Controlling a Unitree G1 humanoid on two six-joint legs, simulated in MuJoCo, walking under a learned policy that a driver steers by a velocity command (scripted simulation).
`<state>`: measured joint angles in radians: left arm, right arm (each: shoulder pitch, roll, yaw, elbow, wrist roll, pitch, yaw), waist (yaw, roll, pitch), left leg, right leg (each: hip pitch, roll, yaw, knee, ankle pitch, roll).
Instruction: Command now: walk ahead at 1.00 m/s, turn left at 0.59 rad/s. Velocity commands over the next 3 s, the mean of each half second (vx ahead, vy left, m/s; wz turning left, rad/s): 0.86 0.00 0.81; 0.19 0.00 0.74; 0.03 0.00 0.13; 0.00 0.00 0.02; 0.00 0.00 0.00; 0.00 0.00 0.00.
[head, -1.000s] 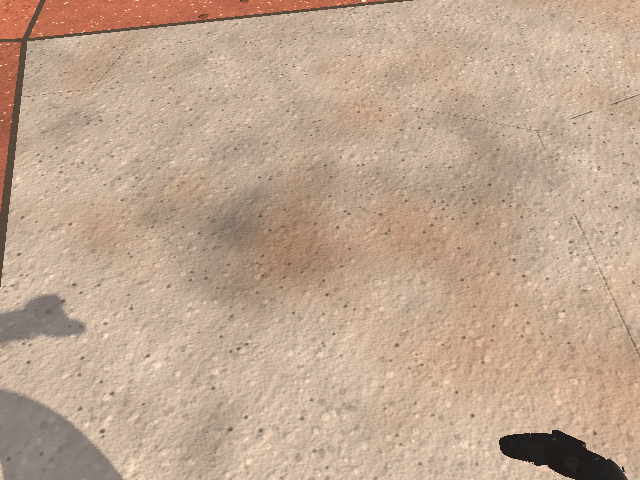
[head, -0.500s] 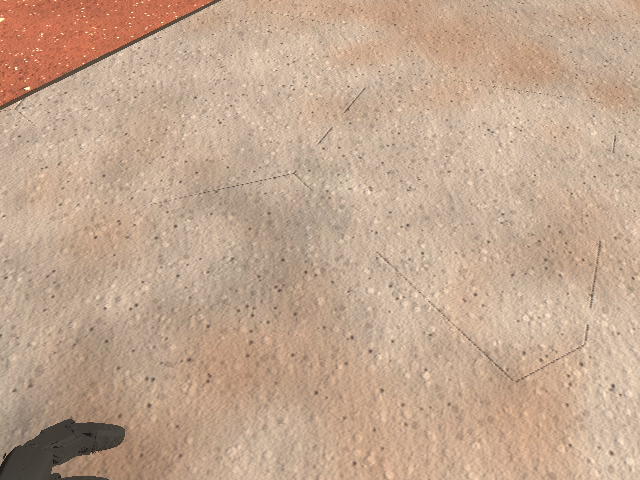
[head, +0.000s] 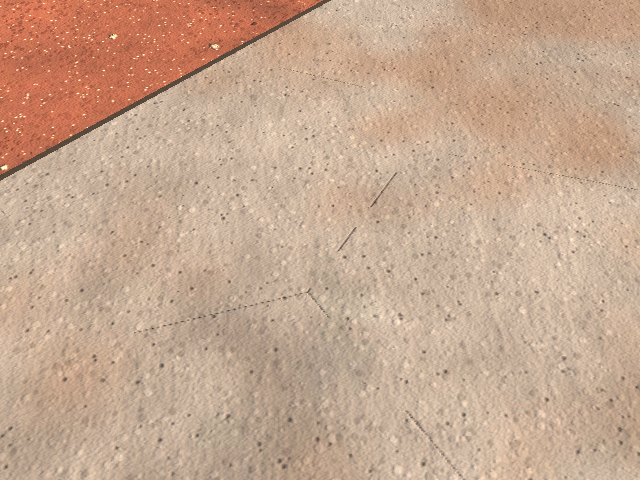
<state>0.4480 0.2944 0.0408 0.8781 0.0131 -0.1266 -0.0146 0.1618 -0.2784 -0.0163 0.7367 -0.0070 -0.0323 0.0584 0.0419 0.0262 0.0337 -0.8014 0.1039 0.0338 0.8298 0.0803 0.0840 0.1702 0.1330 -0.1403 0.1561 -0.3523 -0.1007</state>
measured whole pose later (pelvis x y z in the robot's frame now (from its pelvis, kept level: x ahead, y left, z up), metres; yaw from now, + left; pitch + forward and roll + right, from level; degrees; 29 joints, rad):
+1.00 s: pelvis +0.63 +0.11 +0.00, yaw +49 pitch +2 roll -2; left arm 0.14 0.34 0.07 0.78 -0.01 -0.01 0.00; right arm 0.09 -0.29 -0.05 0.56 -0.02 0.03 0.00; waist 0.04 -0.02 0.06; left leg -0.41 0.01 -0.01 0.59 -0.21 0.04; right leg -0.41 -0.07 -0.08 0.94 -0.52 0.05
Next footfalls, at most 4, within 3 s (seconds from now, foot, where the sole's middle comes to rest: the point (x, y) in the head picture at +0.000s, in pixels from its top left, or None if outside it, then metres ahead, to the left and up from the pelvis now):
0.12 left None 0.33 0.07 -0.76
0.52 right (339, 351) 0.76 0.02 -0.76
0.92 left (229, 407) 0.62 0.25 -0.76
1.24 right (323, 345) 0.78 0.06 -0.76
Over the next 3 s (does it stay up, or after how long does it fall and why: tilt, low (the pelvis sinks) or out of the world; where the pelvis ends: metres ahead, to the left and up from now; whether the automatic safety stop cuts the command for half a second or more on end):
stays up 0.70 0.11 0.01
